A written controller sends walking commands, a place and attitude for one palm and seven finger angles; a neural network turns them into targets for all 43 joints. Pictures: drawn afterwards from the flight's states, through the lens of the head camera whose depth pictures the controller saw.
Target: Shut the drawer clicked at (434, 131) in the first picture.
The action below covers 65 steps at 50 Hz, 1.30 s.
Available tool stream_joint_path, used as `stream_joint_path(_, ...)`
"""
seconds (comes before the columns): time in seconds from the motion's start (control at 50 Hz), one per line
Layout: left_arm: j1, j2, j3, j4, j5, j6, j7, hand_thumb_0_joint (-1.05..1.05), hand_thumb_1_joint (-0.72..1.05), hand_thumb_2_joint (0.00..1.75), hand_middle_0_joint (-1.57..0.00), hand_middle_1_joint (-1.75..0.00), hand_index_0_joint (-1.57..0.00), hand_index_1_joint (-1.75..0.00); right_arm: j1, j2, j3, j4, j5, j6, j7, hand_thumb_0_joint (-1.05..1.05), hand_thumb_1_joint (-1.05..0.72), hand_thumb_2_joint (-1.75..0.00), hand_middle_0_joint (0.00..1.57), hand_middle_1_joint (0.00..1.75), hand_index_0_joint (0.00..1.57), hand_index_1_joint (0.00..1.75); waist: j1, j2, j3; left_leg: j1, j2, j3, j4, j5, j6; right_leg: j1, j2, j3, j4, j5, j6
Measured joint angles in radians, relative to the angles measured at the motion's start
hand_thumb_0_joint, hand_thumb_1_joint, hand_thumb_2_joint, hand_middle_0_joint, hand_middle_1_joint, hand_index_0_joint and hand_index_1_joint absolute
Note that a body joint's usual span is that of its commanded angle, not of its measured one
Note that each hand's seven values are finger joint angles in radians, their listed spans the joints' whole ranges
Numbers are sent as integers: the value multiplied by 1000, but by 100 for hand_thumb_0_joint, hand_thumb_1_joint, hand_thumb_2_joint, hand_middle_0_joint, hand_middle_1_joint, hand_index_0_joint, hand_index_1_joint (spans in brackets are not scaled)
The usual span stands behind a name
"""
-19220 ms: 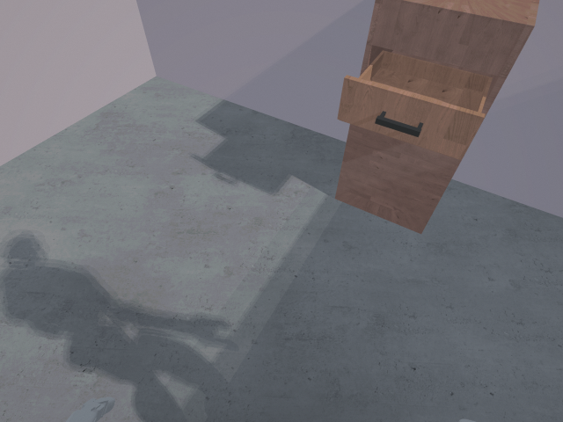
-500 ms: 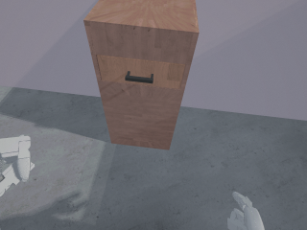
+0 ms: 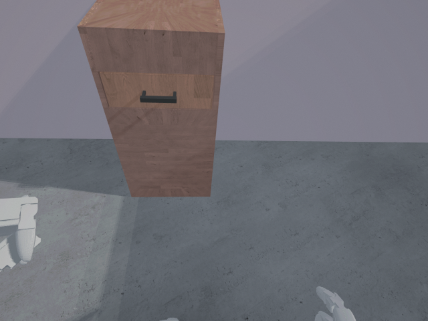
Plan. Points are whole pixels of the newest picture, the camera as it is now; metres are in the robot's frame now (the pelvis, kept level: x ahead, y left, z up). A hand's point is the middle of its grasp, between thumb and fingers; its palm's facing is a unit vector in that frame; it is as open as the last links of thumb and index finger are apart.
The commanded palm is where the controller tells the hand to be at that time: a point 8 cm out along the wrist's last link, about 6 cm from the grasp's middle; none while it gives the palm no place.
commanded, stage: stop stepping back and stand still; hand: left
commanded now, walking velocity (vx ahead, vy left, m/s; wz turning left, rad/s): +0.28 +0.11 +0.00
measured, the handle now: (159, 96) +0.83 +0.25 -0.08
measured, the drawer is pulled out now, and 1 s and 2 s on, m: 0.00 0.00 0.00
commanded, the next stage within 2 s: let the arm hang, fingers relaxed in 0.52 s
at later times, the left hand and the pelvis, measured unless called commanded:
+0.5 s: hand out of the picture +0.13 +0.25 +0.17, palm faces +0.42 -0.79 -0.45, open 3.2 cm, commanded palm +0.06 +0.28 +0.19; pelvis -0.06 +0.00 +0.00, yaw +1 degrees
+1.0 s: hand out of the picture -0.09 +0.19 -0.18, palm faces +0.11 -0.98 -0.18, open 3.5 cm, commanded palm none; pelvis -0.09 +0.00 +0.00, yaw +5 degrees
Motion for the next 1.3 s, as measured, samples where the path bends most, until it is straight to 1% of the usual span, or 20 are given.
stream_joint_path(0.04,6,-19,2,17,6,8,10,1,88,90,-141,-160,-140,-160,49,-21,-5,-1,11,-6,-13,1,-90,-90,20,30,20,30,-14,5,-33,103,-6,4,-92,17,22,3,-5,0,35,-26,6)
stream_joint_path(0.06,-16,-28,-1,41,9,11,14,1,88,90,-141,-160,-140,-160,57,-27,-11,6,14,-13,-22,1,-90,-90,20,30,20,30,-26,0,-38,123,-22,3,-118,-25,35,-4,-18,-5,66,-42,11)
stream_joint_path(0.1,-83,-52,-16,112,17,19,23,1,88,90,-141,-160,-140,-160,53,-38,-17,15,20,-23,-33,1,-90,-90,20,30,20,30,-31,-7,-21,139,-40,12,-130,-6,43,-23,-39,-5,129,-20,23)
stream_joint_path(0.16,-141,-69,-32,187,23,42,26,1,89,90,-141,-160,-140,-160,35,-41,-15,9,15,-40,-34,1,-91,-90,20,30,20,30,-47,4,0,147,-38,12,-155,45,37,-36,-40,-9,154,-26,21)
stream_joint_path(0.24,-118,-71,-50,158,32,41,13,2,89,90,-140,-160,-140,-160,21,-26,-11,-22,9,-45,-22,1,-91,-90,20,30,20,30,-73,31,19,119,-19,-21,-158,44,20,-25,-11,-41,69,4,-7)
stream_joint_path(0.26,-95,-70,-55,133,31,33,9,2,89,90,-140,-160,-140,-160,23,-24,-12,-26,8,-42,-17,1,-91,-90,20,30,20,30,-70,35,21,105,-15,-32,-122,9,13,-24,-3,-45,56,21,-12)
stream_joint_path(0.32,-28,-66,-57,64,32,5,7,2,89,90,-140,-160,-140,-160,39,-19,-15,-14,11,-33,-6,1,-91,-90,20,30,20,30,-38,26,6,89,-11,-40,21,-46,4,-23,5,-32,34,43,-17)
stream_joint_path(0.38,-17,-68,-42,52,35,-18,17,1,88,90,-141,-160,-140,-160,59,-32,-17,-12,10,-40,-16,1,-90,-90,20,30,20,30,-24,41,-5,174,7,-46,-103,-15,3,-28,11,-40,54,31,-7)
stream_joint_path(0.46,-112,-81,-35,154,38,-4,27,1,89,90,-141,-160,-140,-160,18,-24,-14,8,13,-50,-35,1,-91,-90,20,30,20,30,-4,32,33,187,-22,-36,-137,-7,15,-42,-18,-34,79,46,8)
stream_joint_path(0.54,-149,-94,-45,193,38,28,21,1,89,90,-141,-160,-140,-160,-26,-4,6,-10,9,-66,-31,1,-91,-90,20,30,20,30,-8,41,65,191,-16,-37,-180,40,15,-46,-12,-33,55,60,4)
stream_joint_path(0.62,-106,-99,-74,128,37,27,11,2,89,90,-140,-160,-140,-160,-40,14,21,-34,4,-75,-18,1,-91,-90,20,30,20,30,-18,43,72,188,-2,-49,-202,64,7,-39,5,-42,12,95,-4)
stream_joint_path(0.66,-171,-76,-145,261,72,15,-36,1,89,90,-140,-160,-140,-160,-51,-16,7,12,4,-93,24,1,-90,-90,20,30,20,30,0,69,49,143,2,-60,-156,55,8,-72,11,-51,41,90,-6)
stream_joint_path(0.7,-279,-85,-237,509,93,96,-81,0,89,90,-139,-158,-139,-159,-79,-62,-6,74,4,-51,52,1,-90,-90,20,30,20,30,11,106,30,109,-1,-68,-98,32,11,-101,9,-60,98,65,-2)
stream_joint_path(0.78,-401,-158,-336,1001,114,253,-112,0,90,90,-132,-152,-132,-152,-93,-101,-18,148,-11,29,62,1,-90,-90,20,30,20,30,-18,121,19,83,-16,-75,-24,-1,20,-127,-5,-71,186,16,3)
stream_joint_path(0.86,-413,-213,-379,1298,112,311,-111,1,90,90,-120,-140,-120,-140,-43,-81,-21,192,-27,71,59,1,-91,-90,20,30,20,30,-42,49,60,91,-26,-82,8,-17,19,-118,-14,-80,225,-10,0)
stream_joint_path(0.92,-407,-247,-406,1452,103,318,-114,1,91,90,-110,-129,-109,-129,4,-58,-14,236,-33,85,54,1,-91,-90,20,30,20,30,-41,-1,95,98,-28,-87,-19,-2,20,-111,-14,-85,203,4,2)
stream_joint_path(0.94,-407,-256,-385,1488,84,313,-99,1,91,90,-106,-125,-106,-127,22,-49,-12,251,-34,86,52,1,-91,-90,20,30,20,30,-35,-11,106,98,-28,-91,-38,11,20,-112,-12,-87,187,13,-2)
stream_joint_path(1.0,-403,-235,-370,1573,86,292,-101,1,90,90,-95,-113,-94,-117,61,-26,-10,303,-31,93,45,1,-91,-90,20,30,20,30,-12,-23,133,107,-34,-101,-108,57,20,-109,-6,-84,134,47,-15)
stream_joint_path(1.1,-349,-216,-374,1691,90,270,-110,1,91,90,-76,-92,-75,-95,81,-9,-21,369,-22,102,36,1,-91,-90,20,30,20,30,2,17,141,142,-34,-108,-190,103,18,-74,-2,-86,49,97,-14)
stream_joint_path(1.3,-336,-233,-389,1818,87,266,-97,1,91,90,-38,-50,-38,-51,36,12,-32,428,-16,91,35,0,-91,-90,20,30,20,30,-12,68,114,188,-27,-93,-182,80,15,-23,2,-70,33,91,-12)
